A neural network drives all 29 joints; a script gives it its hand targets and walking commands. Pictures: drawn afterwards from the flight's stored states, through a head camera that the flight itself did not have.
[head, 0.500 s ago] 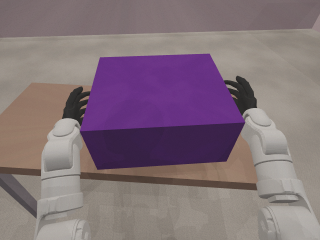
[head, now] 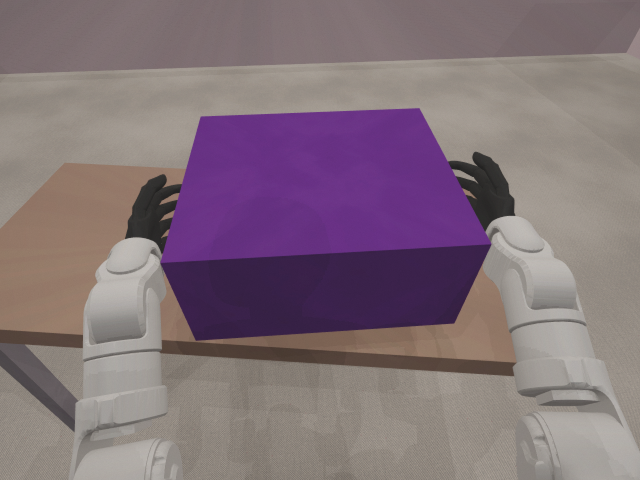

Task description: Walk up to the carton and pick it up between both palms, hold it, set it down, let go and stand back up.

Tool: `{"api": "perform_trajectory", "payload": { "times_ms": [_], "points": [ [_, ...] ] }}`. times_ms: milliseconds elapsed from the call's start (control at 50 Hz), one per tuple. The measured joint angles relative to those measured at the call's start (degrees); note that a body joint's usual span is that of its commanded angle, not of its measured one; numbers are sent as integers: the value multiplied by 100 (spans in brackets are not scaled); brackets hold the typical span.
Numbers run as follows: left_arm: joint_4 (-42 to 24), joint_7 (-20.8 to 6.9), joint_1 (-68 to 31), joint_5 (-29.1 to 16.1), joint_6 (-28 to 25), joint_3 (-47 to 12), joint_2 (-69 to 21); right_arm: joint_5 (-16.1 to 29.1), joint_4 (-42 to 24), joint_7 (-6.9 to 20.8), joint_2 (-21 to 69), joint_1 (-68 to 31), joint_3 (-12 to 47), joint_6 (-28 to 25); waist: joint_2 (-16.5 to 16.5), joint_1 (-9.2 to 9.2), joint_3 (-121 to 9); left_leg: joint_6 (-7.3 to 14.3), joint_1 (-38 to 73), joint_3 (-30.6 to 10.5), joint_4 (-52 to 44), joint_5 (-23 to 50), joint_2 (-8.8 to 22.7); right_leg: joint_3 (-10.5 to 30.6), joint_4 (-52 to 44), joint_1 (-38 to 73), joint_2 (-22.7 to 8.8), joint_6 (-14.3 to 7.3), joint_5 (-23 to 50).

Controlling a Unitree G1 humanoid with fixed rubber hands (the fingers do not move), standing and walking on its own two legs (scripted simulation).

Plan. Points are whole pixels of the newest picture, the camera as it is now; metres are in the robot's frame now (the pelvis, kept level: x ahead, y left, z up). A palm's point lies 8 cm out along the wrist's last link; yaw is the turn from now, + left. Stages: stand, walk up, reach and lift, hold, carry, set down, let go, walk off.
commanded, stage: hold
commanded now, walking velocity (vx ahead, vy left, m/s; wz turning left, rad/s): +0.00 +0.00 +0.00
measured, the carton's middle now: (318, 212) +0.41 +0.01 +0.14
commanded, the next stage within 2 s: none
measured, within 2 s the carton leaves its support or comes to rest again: neither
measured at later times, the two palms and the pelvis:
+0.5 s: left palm (143, 242) +0.34 +0.22 +0.16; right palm (486, 217) +0.36 -0.19 +0.18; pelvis +0.01 +0.00 +0.00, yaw +0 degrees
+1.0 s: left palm (145, 242) +0.34 +0.21 +0.16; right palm (491, 215) +0.36 -0.20 +0.18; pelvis +0.00 +0.00 +0.00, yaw +0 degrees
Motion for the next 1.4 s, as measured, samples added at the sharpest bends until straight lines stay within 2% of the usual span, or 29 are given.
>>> {"api": "perform_trajectory", "payload": {
  "times_ms": [140,320,680,920,1180,1400],
  "points": [
    [214,-52,-158,44,-61,66,19,-95,171,16,30,-135,-37,-39,-8,5,-20,-5,41,-24,-38,16,-2,-21,-28,45,3,-3,0],
    [117,-111,-16,99,-84,71,12,-20,133,-29,35,-52,50,-73,-71,-41,47,-7,125,-44,-20,-32,-16,-37,-39,151,-10,10,-37],
    [-233,11,152,15,53,-51,-39,98,-182,-26,-52,161,68,-10,18,-53,8,17,65,-7,25,-58,-28,7,-57,106,-23,32,-11],
    [84,-46,-50,77,19,69,-46,-27,146,15,-16,-91,23,-2,-14,10,44,2,102,8,-25,8,2,26,-22,94,9,1,12],
    [209,-78,-71,82,-87,42,34,-75,237,9,61,-93,-14,-109,-50,-19,16,-10,82,-67,-4,-14,-14,-43,-27,116,-4,1,-23],
    [-127,-12,129,45,-58,-70,8,89,-56,-30,-39,110,88,-126,-6,-77,36,12,98,-50,24,-73,-43,-21,-56,152,-32,36,-40]
  ]
}}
